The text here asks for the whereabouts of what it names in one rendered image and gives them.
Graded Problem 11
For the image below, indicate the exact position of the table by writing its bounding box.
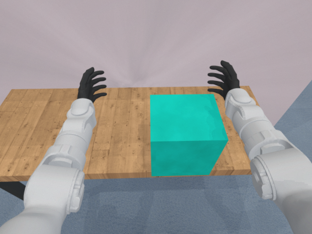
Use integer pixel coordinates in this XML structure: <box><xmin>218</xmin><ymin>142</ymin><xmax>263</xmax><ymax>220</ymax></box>
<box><xmin>0</xmin><ymin>86</ymin><xmax>260</xmax><ymax>201</ymax></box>

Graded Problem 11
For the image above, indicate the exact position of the carton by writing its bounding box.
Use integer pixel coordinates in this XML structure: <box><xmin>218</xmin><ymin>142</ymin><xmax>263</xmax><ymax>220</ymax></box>
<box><xmin>150</xmin><ymin>94</ymin><xmax>228</xmax><ymax>176</ymax></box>

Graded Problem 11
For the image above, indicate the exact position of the robot right forearm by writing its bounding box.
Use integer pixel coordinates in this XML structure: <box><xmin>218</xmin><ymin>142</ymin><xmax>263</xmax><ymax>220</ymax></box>
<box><xmin>225</xmin><ymin>88</ymin><xmax>312</xmax><ymax>167</ymax></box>

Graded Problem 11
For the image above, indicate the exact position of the robot left hand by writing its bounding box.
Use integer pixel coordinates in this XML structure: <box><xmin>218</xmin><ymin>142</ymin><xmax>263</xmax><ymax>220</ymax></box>
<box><xmin>77</xmin><ymin>67</ymin><xmax>107</xmax><ymax>103</ymax></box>

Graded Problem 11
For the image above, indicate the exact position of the robot right upper arm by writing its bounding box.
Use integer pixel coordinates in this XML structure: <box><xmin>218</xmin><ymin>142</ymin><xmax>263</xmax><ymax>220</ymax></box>
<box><xmin>250</xmin><ymin>148</ymin><xmax>312</xmax><ymax>234</ymax></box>

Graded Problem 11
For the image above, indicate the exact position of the robot left forearm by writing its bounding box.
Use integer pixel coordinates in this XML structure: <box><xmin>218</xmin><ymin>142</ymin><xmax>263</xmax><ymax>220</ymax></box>
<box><xmin>23</xmin><ymin>98</ymin><xmax>97</xmax><ymax>207</ymax></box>

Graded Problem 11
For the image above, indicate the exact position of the robot left upper arm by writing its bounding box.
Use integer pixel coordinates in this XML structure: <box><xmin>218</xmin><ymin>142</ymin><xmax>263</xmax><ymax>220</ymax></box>
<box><xmin>0</xmin><ymin>164</ymin><xmax>85</xmax><ymax>234</ymax></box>

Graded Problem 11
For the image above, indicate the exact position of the robot right hand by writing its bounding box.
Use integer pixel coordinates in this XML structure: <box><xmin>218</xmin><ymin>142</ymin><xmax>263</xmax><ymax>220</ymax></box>
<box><xmin>208</xmin><ymin>60</ymin><xmax>240</xmax><ymax>100</ymax></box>

